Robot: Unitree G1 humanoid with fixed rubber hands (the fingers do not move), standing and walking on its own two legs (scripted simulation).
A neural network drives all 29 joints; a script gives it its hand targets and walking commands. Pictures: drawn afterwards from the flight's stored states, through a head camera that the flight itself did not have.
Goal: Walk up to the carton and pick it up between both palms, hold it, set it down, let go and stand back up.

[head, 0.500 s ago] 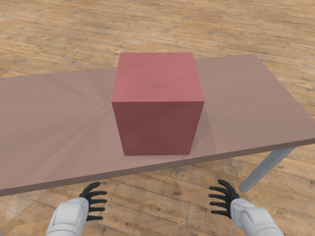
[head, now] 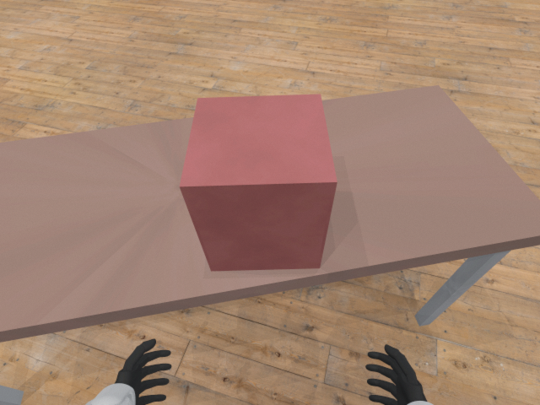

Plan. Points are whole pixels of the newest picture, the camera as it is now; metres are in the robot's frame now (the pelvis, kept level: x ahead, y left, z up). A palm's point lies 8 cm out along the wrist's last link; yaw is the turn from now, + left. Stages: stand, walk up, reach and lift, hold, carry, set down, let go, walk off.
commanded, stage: reach and lift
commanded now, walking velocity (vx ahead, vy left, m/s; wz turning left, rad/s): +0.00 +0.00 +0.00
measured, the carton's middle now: (262, 188) +0.47 +0.03 +0.02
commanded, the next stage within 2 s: none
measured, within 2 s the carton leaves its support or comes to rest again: neither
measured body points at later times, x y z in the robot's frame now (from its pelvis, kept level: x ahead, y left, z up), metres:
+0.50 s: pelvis +0.01 +0.01 +0.01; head +0.02 +0.01 +0.46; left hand +0.18 +0.25 -0.07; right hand +0.17 -0.16 -0.08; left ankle +0.02 +0.14 -0.74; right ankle +0.01 -0.09 -0.74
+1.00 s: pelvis +0.03 +0.02 +0.01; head +0.04 +0.02 +0.46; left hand +0.24 +0.24 -0.04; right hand +0.25 -0.18 -0.05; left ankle +0.02 +0.14 -0.74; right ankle +0.01 -0.09 -0.74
